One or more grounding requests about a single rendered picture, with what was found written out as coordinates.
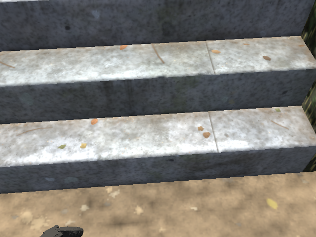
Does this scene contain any left robot hand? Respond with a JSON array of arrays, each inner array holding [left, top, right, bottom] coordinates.
[[40, 225, 84, 237]]

